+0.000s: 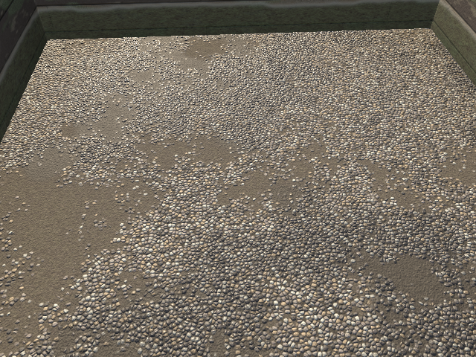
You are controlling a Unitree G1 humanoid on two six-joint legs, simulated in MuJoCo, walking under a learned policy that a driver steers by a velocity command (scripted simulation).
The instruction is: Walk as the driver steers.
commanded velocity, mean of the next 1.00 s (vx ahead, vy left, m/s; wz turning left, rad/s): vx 0.45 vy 0.00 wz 0.00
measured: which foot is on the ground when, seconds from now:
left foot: down 0.00-1.00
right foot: down 0.00-1.00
